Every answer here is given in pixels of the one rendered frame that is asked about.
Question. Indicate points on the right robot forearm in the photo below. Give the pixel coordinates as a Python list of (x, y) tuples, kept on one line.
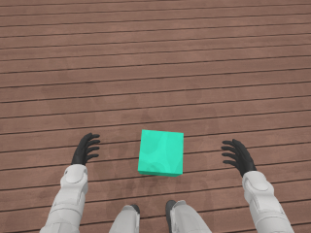
[(266, 211)]

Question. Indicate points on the robot right hand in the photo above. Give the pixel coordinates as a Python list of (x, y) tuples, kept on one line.
[(243, 161)]

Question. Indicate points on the robot left hand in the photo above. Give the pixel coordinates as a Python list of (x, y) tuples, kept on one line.
[(81, 154)]

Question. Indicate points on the carton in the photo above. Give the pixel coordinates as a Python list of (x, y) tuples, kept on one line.
[(161, 153)]

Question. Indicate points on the left robot forearm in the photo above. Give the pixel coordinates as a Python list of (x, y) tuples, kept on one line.
[(68, 205)]

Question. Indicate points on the robot right shin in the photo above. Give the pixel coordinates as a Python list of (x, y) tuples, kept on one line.
[(179, 203)]

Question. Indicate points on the robot left foot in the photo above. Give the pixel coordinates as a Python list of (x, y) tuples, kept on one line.
[(136, 209)]

